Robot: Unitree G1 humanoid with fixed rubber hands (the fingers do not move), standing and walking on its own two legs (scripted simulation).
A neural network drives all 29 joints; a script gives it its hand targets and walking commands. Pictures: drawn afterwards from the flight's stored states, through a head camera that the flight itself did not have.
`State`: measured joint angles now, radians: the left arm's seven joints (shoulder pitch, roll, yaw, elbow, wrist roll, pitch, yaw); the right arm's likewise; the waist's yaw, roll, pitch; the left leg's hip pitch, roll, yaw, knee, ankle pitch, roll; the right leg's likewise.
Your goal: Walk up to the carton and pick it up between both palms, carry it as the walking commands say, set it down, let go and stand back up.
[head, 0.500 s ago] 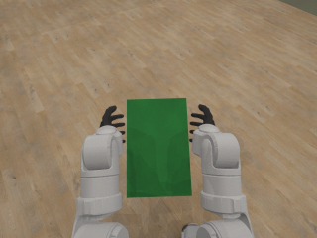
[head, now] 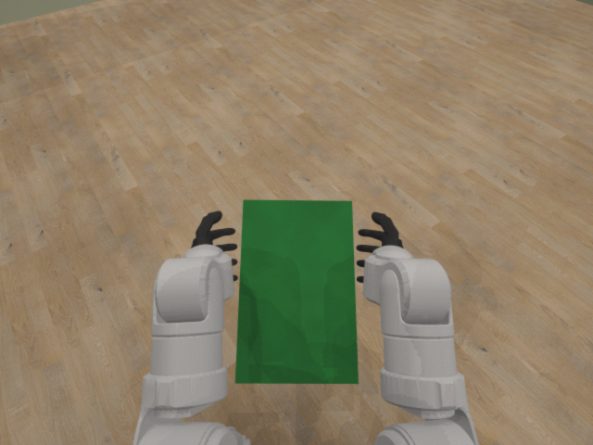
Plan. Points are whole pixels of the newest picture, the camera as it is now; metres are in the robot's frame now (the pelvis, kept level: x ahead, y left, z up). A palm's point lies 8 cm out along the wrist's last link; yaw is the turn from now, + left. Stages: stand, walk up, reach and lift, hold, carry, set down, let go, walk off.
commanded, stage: carry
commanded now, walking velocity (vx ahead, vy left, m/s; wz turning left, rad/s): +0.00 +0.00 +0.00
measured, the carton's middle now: (296, 289) +0.34 -0.02 -0.03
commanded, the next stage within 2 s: none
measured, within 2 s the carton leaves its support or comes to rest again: neither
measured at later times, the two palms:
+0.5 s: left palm (69, 404) +0.18 +0.21 +0.09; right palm (305, 377) +0.19 -0.02 +0.08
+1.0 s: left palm (63, 436) +0.15 +0.21 +0.08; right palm (302, 402) +0.16 -0.01 +0.09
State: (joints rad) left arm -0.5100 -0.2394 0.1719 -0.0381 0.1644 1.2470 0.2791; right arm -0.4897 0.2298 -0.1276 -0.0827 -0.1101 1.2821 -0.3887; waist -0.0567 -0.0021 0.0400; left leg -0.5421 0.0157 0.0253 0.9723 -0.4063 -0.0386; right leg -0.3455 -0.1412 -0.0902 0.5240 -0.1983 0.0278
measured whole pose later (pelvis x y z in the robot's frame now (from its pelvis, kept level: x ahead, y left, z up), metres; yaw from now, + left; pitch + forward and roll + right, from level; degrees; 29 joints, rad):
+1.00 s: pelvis -0.15 +0.08 -0.01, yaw +1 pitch +0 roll -2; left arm -0.50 -0.24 0.19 0.07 0.14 1.25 0.36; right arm -0.52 0.24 -0.18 0.10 -0.17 1.24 -0.31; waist 0.02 0.03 -0.06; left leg -0.46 0.04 0.07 0.50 -0.05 0.03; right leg -0.33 -0.03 -0.12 0.59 -0.30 -0.01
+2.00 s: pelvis -0.10 +0.05 -0.01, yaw +0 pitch +2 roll +0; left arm -0.45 -0.21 0.15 0.01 0.14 1.23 0.29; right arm -0.47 0.23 -0.13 0.02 -0.15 1.22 -0.30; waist 0.00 0.01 -0.05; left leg -0.41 0.06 0.08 0.55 -0.16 -0.01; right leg -0.27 -0.01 -0.10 0.60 -0.36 -0.03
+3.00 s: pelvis -0.15 +0.13 -0.02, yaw -11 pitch -8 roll +0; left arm -0.58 -0.26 0.49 0.65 0.41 0.52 0.18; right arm -0.66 0.18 -0.49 0.84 -0.46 0.43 -0.01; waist 0.06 -0.02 0.13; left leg -0.31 -0.04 -0.03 0.59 -0.15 0.01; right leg -0.25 0.02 0.15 0.68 -0.31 -0.04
